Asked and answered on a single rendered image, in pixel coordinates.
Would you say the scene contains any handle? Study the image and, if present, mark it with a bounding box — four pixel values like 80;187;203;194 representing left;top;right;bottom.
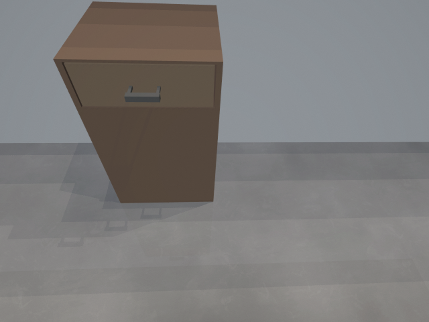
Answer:
124;86;161;102

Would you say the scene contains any drawer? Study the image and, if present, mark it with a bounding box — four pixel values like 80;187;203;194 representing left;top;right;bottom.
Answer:
64;62;215;107

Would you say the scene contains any cabinet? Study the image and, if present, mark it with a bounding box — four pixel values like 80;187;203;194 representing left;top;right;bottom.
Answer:
53;1;223;203

